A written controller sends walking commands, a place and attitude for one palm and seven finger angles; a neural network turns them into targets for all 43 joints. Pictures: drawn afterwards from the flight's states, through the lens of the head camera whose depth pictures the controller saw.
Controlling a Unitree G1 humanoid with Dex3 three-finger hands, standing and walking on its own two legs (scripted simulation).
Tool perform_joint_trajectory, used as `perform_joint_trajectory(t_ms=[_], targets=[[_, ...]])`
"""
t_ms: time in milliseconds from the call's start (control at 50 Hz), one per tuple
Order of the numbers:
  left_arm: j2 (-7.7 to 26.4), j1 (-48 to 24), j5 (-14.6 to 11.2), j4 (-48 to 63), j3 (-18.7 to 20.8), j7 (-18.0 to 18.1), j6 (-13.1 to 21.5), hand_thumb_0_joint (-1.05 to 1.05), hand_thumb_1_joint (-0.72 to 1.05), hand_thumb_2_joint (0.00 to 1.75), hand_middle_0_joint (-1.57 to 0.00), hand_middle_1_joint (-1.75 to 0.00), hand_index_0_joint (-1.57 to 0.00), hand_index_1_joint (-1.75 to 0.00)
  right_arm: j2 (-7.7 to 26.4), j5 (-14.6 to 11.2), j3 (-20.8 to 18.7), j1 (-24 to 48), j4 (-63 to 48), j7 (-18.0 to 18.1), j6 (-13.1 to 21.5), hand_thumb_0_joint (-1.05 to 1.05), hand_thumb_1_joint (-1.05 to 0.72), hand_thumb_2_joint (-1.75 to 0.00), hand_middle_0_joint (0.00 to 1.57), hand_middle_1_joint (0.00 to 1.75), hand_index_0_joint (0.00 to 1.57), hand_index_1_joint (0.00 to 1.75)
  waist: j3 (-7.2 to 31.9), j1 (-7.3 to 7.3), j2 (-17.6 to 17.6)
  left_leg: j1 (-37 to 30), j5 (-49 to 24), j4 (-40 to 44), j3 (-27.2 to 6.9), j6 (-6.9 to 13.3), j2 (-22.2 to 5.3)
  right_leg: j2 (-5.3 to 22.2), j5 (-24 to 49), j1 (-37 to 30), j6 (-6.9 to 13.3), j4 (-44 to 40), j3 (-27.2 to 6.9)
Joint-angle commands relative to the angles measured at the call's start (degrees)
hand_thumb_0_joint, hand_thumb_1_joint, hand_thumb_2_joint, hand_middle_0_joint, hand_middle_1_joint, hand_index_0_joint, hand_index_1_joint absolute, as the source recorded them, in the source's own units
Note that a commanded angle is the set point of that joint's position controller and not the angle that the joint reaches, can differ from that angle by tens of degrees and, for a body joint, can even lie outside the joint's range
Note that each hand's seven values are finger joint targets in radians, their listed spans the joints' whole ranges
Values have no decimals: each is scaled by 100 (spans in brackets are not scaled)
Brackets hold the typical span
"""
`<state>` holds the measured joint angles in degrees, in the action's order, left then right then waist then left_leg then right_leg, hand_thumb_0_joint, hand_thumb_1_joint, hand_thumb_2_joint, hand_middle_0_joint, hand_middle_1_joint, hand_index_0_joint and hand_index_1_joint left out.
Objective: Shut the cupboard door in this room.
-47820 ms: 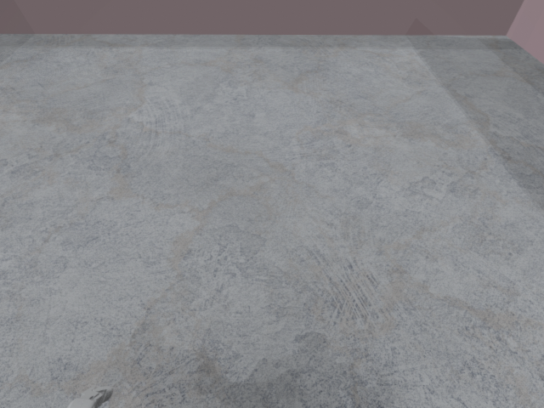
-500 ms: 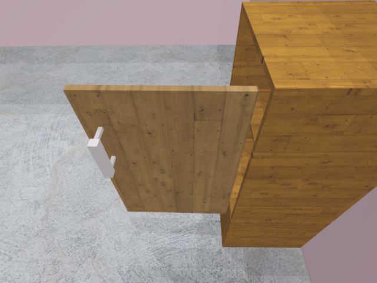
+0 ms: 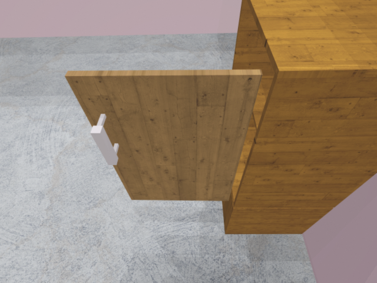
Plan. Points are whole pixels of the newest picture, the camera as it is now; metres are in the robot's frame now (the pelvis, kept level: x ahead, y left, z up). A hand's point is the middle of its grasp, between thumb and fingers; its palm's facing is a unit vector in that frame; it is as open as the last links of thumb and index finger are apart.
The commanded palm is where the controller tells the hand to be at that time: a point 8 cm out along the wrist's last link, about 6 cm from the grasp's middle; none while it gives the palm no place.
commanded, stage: come to a stop and stand still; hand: left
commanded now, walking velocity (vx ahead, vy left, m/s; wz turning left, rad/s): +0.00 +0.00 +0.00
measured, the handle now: (107, 140) +0.42 +0.24 +0.03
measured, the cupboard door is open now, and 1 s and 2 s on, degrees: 89 89 89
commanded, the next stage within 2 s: look again from close up in 0.90 s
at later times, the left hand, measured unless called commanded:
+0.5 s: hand out of the picture -0.01 +0.18 -0.17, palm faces +0.03 -0.98 -0.22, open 7.3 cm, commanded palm none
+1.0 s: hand out of the picture -0.01 +0.21 -0.17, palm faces +0.05 -0.98 -0.19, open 7.3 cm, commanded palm none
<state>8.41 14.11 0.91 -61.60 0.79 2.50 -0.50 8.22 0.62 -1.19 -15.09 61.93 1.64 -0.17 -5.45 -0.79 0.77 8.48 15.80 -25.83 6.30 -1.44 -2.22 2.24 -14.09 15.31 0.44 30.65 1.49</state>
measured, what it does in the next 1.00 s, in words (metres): stands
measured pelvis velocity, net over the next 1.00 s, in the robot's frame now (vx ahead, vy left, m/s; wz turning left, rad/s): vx -0.01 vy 0.04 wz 0.03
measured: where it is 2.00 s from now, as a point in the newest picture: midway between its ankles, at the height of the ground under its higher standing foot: outside the picture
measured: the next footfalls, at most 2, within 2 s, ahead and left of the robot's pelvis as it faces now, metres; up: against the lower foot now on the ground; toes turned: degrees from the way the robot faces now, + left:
none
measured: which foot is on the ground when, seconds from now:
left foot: down 0.00-1.00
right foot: down 0.00-1.00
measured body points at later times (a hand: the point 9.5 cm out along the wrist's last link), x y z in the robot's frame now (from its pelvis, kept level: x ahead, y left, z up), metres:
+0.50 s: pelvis -0.01 +0.01 +0.00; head +0.00 +0.00 +0.45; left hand -0.01 +0.24 -0.15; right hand -0.02 -0.20 -0.17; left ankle -0.02 +0.13 -0.74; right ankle +0.03 -0.11 -0.74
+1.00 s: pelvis -0.01 +0.04 +0.00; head +0.00 +0.04 +0.45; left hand -0.01 +0.26 -0.16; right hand +0.01 -0.19 -0.15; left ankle -0.02 +0.13 -0.74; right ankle +0.03 -0.11 -0.74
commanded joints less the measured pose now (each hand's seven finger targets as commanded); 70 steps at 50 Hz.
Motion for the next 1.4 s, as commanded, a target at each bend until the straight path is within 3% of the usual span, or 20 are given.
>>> perform_joint_trajectory(t_ms=[0, 120, 180, 320, 340, 360, 380, 400, 440, 480, 520, 580, 660, 700, 820, 1380], targets=[[611, 273, 31, 256, 79, 8, 56, 0, 90, 90, -20, -30, -20, -30, 380, -5, -36, -482, -148, -14, 67, 0, -90, -90, 20, 30, 20, 30, 162, 70, -403, 233, -205, 579, -477, 251, -399, 423, 61, 92, 183, -826, -618], [700, 284, 30, 244, 64, -27, 79, 0, 90, 90, -20, -30, -20, -30, 388, 24, 2, -566, -58, -62, 82, 0, -90, -90, 20, 30, 20, 30, -60, 79, -362, 249, 141, 715, -460, 248, -306, 392, -807, 306, 170, -1192, -705], [685, 346, 23, 236, 50, -37, 93, 0, 90, 90, -20, -30, -20, -30, 383, 23, 29, -583, -16, -63, 119, 0, -90, -90, 20, 30, 20, 30, -90, 47, 36, 372, 243, 884, -543, 262, -344, 341, -639, 179, 156, -1173, -645], [632, 488, 6, 136, 14, -46, 158, 0, 90, 90, -20, -30, -20, -30, 341, 8, 69, -749, 79, -50, 172, 0, -90, -90, 20, 30, 20, 30, 48, 49, -117, 254, -180, 844, -522, 243, -344, 359, -142, -39, 167, -1147, -558], [782, 788, 31, -73, -7, 149, 244, 0, 90, 90, -20, -30, -20, -30, 786, -20, -18, -92, -286, -91, 211, 0, -90, -90, 20, 30, 20, 30, 406, -85, 113, 624, -595, -281, -326, 83, -588, 672, 1627, -418, 94, -730, -467], [1074, 734, 0, 12, 12, 118, 306, 0, 90, 90, -20, -30, -20, -30, 560, -38, 28, -211, -430, -67, 259, 0, -90, -90, 20, 30, 20, 30, 934, 106, 134, 449, -764, -271, -314, -33, -175, 960, 3811, -883, 296, -460, -711], [1053, 662, -43, 142, 58, 81, 325, 0, 90, 90, -20, -30, -20, -30, 308, -25, 23, -726, -363, -47, 261, 0, -90, -90, 20, 30, 20, 30, 1463, 240, 117, 221, -263, -16, -345, 39, -123, 1017, 3499, -1212, 357, -314, -739], [904, 543, -66, 160, 19, 82, 309, 0, 90, 90, -20, -30, -20, -30, 364, -14, 26, -772, -298, -31, 249, 0, -90, -90, 20, 30, 20, 30, 1529, 242, -146, 207, -428, -49, -426, 89, -217, 868, 2741, -1139, 339, -303, -547], [802, 347, -44, 216, -20, 30, 267, 0, 90, 90, -20, -30, -20, -30, 434, -11, 2, -665, -280, -47, 162, 0, -90, -90, 20, 30, 20, 30, 928, 246, -419, 297, -279, 36, -493, 136, -206, 707, 921, -529, 254, -672, -540], [719, 213, -22, 262, -32, 8, 212, 0, 90, 90, -20, -30, -20, -30, 465, 21, 15, -641, -299, -59, 141, 0, -90, -90, 20, 30, 20, 30, 126, 231, -444, 575, -277, 236, -633, 198, -274, 527, -20, 5, 211, -807, -436], [679, 296, -6, 280, -39, -3, 189, 0, 90, 90, -20, -30, -20, -30, 510, 29, 14, -607, -326, -83, 119, 0, -90, -90, 20, 30, 20, 30, -325, 188, -308, 841, 76, 422, -718, 226, -245, 445, -586, 272, 181, -908, -466], [662, 378, -6, 298, -48, -16, 173, 0, 90, 90, -20, -30, -20, -30, 551, 36, 28, -597, -343, -89, 141, 0, -90, -90, 20, 30, 20, 30, -374, 156, -91, 990, 226, 656, -812, 258, -259, 365, -440, 138, 153, -829, -384], [637, 451, -8, 323, -46, -27, 162, 0, 90, 90, -20, -30, -20, -30, 595, 35, 27, -533, -348, -78, 182, 0, -90, -90, 20, 30, 20, 30, -142, 102, 68, 951, 263, 866, -917, 304, -340, 330, -41, -175, 125, -724, -295], [641, 470, -2, 348, -51, -31, 161, 0, 90, 90, -20, -30, -20, -30, 666, 27, 27, -445, -379, -83, 185, 0, -90, -90, 20, 30, 20, 30, -108, 79, 38, 998, 346, 879, -938, 300, -323, 357, 28, -273, 97, -734, -287], [659, 483, -10, 307, -60, -37, 186, 0, 90, 90, -20, -30, -20, -30, 709, 13, 36, -402, -303, -82, 214, 0, -90, -90, 20, 30, 20, 30, 232, 84, -38, 591, -293, 772, -825, 297, -332, 433, 463, -428, 67, -754, -276], [487, 670, -23, -46, -97, -4, 196, 0, 90, 90, -20, -30, -20, -30, 557, -23, 85, -344, 158, -32, 201, 0, -90, -90, 20, 30, 20, 30, 46, 53, -134, 292, -757, 791, -679, 298, -344, 467, 915, -526, 34, -897, -279]])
